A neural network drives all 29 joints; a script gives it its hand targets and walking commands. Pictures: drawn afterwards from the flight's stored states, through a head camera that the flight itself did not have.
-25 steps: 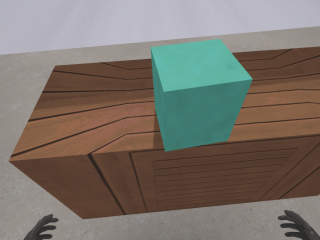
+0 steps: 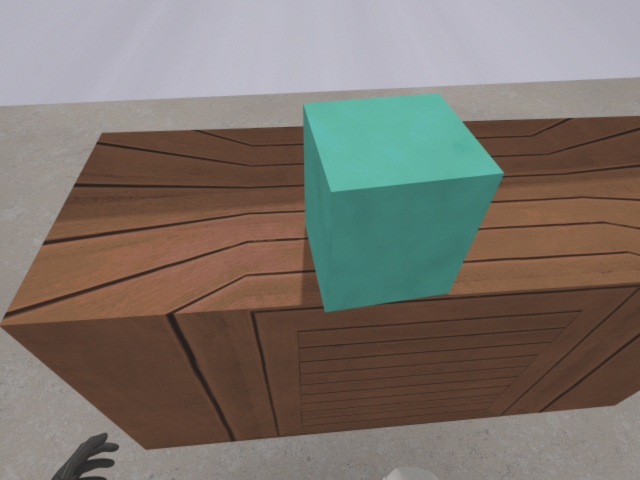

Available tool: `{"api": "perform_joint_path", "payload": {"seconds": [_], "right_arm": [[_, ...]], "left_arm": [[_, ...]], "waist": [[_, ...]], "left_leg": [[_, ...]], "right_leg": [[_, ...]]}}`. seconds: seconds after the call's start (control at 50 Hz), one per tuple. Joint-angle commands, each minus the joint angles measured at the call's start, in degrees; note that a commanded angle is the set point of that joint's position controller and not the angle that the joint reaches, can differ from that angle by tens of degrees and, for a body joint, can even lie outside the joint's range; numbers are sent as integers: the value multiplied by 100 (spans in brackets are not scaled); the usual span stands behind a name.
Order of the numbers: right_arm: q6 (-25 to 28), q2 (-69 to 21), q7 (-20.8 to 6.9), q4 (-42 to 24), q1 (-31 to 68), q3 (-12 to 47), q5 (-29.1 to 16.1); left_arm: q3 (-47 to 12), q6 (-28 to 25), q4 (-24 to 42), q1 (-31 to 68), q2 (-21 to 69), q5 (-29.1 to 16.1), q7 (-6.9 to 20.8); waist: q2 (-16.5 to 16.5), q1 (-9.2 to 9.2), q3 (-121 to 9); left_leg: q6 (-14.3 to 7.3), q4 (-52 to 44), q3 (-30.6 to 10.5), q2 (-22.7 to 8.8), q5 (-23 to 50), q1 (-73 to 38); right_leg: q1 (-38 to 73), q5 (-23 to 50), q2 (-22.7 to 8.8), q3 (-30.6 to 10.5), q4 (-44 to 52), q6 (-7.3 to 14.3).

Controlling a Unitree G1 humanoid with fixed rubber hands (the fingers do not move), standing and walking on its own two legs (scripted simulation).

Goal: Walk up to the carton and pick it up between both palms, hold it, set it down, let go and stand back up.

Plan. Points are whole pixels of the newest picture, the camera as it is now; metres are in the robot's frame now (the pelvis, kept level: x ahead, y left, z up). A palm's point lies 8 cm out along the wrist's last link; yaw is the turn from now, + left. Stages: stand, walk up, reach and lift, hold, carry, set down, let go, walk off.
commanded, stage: walk up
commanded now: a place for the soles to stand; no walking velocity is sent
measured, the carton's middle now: (380, 204) +0.49 -0.07 +0.07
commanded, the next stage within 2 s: none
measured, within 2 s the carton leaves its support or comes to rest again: neither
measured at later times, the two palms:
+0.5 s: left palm (176, 462) +0.17 +0.20 -0.07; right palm out of the picture +0.11 -0.46 -0.07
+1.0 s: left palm (175, 430) +0.20 +0.21 -0.06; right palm out of the picture +0.15 -0.44 -0.06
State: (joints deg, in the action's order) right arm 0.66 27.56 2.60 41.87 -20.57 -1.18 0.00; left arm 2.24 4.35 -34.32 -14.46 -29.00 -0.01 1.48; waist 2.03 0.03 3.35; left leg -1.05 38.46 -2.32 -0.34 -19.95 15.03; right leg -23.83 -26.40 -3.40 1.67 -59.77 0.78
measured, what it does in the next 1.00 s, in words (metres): steps to the right: right foot, then left foot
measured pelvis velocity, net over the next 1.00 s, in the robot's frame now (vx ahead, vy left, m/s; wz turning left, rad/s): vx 0.04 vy -0.10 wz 0.00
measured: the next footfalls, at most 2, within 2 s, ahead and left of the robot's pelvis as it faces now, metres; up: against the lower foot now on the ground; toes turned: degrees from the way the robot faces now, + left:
right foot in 0.26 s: +0.11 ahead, -0.22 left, +0.00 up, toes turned -5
left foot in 0.56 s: +0.09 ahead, +0.04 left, +0.00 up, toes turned -3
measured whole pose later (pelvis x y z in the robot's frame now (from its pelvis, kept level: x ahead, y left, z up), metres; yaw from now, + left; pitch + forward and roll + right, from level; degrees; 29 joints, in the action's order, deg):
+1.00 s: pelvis +0.04 -0.10 +0.00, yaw +0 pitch -2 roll +1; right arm 0.7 28.0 1.6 40.9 -13.8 -1.1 0.0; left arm 2.3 2.2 -34.3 -8.8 -27.0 0.0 1.4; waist 2.7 0.1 4.2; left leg 1.3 37.0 -3.3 0.6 -19.0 16.4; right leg -19.0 -18.0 -2.7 4.3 -38.6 1.0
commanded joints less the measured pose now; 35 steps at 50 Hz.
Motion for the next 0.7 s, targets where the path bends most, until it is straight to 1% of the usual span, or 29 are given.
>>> {"api": "perform_joint_path", "payload": {"seconds": [0.0, 0.02, 0.04, 0.08, 0.1, 0.14, 0.18, 0.2, 0.22, 0.24, 0.26, 0.28, 0.3, 0.32, 0.36, 0.38, 0.4, 0.42, 0.44, 0.46, 0.48, 0.5, 0.52, 0.54, 0.56, 0.58, 0.6, 0.64, 0.68], "right_arm": [[269, 1704, 308, -424, -440, -633, 162], [280, 1632, 276, -541, -552, -630, 147], [290, 1557, 279, -572, -742, -596, 110], [248, 1722, 276, -610, -912, -651, 181], [212, 1654, 273, -660, -947, -658, 216], [198, 1623, 279, -636, -946, -592, 195], [108, 1745, 272, -724, -592, -599, 168], [101, 1669, 255, -795, -291, -541, 186], [57, 1299, 179, -648, -588, -432, 111], [121, 844, 141, -720, -788, -269, 86], [66, 601, 185, -853, -465, -188, -24], [-12, 1057, 279, -858, -176, -338, -55], [-18, 1114, 253, -858, -214, -315, -108], [-4, 1091, 218, -685, -503, -334, -86], [17, 983, 152, -504, -603, -297, -28], [30, 937, 120, -435, -608, -266, 23], [8, 929, 84, -456, -396, -292, 52], [-6, 844, 56, -442, -485, -256, 25], [0, 818, 15, -457, -268, -242, 19], [9, 771, -10, -428, -236, -238, -9], [30, 729, -23, -365, -275, -209, -66], [42, 759, 6, -243, -146, -203, -25], [77, 829, 33, -191, -116, -248, -36], [83, 1007, 59, -264, 48, -300, -16], [95, 1402, 64, -282, 272, -361, 18], [131, 1470, 5, -339, 549, -379, -33], [145, 1324, -2, -356, 623, -299, -45], [145, 1238, -25, -365, 593, -269, -104], [66, 931, -41, -283, 550, -195, -103]], "left_arm": [[627, 9, 550, 545, -810, 527, 236], [639, -6, 516, 420, -768, 498, 244], [621, -1, 467, 574, -778, 509, 228], [621, 52, 623, 770, -679, 491, 222], [593, 46, 650, 806, -723, 414, 210], [542, 18, 557, 737, -629, 353, 154], [490, -62, 326, 486, -628, 305, 145], [492, -115, 65, -70, -524, 264, 87], [537, -216, -198, -388, -786, 220, 73], [702, -238, -207, -527, -1174, 245, 50], [674, -270, -39, -442, -1383, 240, -3], [664, -208, 29, -69, -1310, 189, -6], [590, -199, 63, 183, -1156, 182, -40], [576, -203, 115, 226, -1064, 175, -57], [476, -236, 119, 321, -995, 170, -75], [411, -266, 124, 284, -873, 159, -98], [430, -286, 115, 146, -842, 175, -121], [404, -290, 135, 228, -824, 198, -135], [397, -279, 168, 262, -768, 192, -158], [404, -277, 147, 316, -836, 193, -148], [349, -245, 171, 438, -907, 116, -148], [329, -227, 113, 347, -890, 63, -111], [308, -243, 20, 280, -914, 23, -64], [247, -262, 71, 424, -820, 4, -25], [216, -295, 91, 411, -683, -87, -7], [272, -263, 76, 452, -761, -91, -44], [299, -259, 58, 543, -761, -47, -78], [351, -340, 0, 414, -925, 19, -83], [421, -402, -102, 319, -1106, 10, -76]], "waist": [[-427, -256, 629], [-730, -188, 559], [-749, -250, 639], [-1032, -428, 453], [-1152, -510, 499], [-1562, -484, 255], [-1673, -249, -107], [-1534, 114, -190], [-861, 250, -562], [227, 429, -855], [900, 513, -831], [891, 450, -192], [661, 275, 83], [559, 196, 33], [716, 70, -136], [618, 67, -204], [500, 160, -345], [703, 116, -392], [543, 220, -284], [575, 161, -330], [718, 69, -287], [627, 72, -287], [631, 39, -568], [386, -18, -621], [-374, 106, -579], [-702, 79, -580], [-520, 76, -346], [-315, 118, -518], [374, 149, -740]], "left_leg": [[-872, -2022, -2729, -1439, -557, -322], [-837, -1845, -2369, -1341, 316, -195], [-786, -1682, -2287, -1311, 1190, -234], [-1063, -1675, -2435, -1488, 627, -201], [-1040, -1607, -2153, -1307, 576, -224], [-1169, -1248, -2257, -1488, 1944, -624], [-944, -914, -1509, -1400, 2517, 25], [-776, -611, -1203, -1317, 2799, 747], [-474, 412, -632, -736, 1659, 1105], [-145, 1260, -258, -293, 409, 1680], [68, 2260, -250, 295, -1658, 1744], [-5, 2889, -369, 154, -1817, 1572], [93, 2921, -336, 74, -1471, 1586], [40, 2899, -405, 84, -1326, 1515], [106, 2286, -247, 88, -1202, 1151], [97, 2108, -239, 143, -1203, 1147], [38, 1867, -265, 107, -1244, 934], [62, 1441, -212, 75, -1255, 976], [96, 1025, -88, 2, -1116, 792], [107, 586, -60, -40, -997, 662], [149, -184, 225, -16, -316, 230], [161, -709, 409, 72, 287, 57], [138, -1055, 241, 71, 705, -357], [-19, -1102, -303, -87, 736, -621], [-261, -1269, -1528, -860, 1312, -369], [-640, -1276, -2115, -1235, 1503, 166], [-721, -1171, -2051, -1208, 1732, 372], [-358, -682, -1506, -801, 1635, 857], [27, 247, -339, 68, 440, 756]], "right_leg": [[-1556, 340, -242, -809, -483, -87], [-1340, 380, -195, -621, -407, -127], [-1297, 386, -158, -540, -259, -186], [-1133, -16, -143, -514, -132, -181], [-1044, -289, -104, -371, 192, -185], [-936, -178, -56, -340, 707, -193], [353, -128, 111, 69, 1657, -43], [1457, 894, 80, 148, 2448, 89], [2489, 1446, 86, 113, 3216, 154], [3024, 1399, -855, -1151, 3456, 421], [2143, 851, -1917, -2362, 3959, 1034], [1228, -245, -1798, -2216, 4237, 1358], [1171, 185, -1621, -1926, 4081, 1364], [1378, 888, -1419, -1583, 3800, 1235], [1202, 1719, -1115, -1123, 3638, 1171], [1320, 2190, -1108, -1237, 3544, 1231], [1209, 1837, -1279, -1320, 3621, 1218], [1351, 1682, -1303, -1319, 3611, 1278], [1206, 1683, -1331, -1299, 3576, 1230], [1309, 1645, -1301, -1255, 3487, 1142], [1118, 2283, -1164, -948, 3250, 1027], [1199, 2903, -1103, -756, 2948, 899], [1153, 2609, -1128, -596, 2788, 686], [720, 2200, -1117, -748, 2685, 483], [643, 1449, -607, -451, 2223, 205], [995, 705, -95, -258, 2123, 70], [1133, 820, -118, -275, 2336, 49], [1800, 1633, -470, -602, 2938, 296], [1767, 1406, -1423, -1391, 3749, 810]]}}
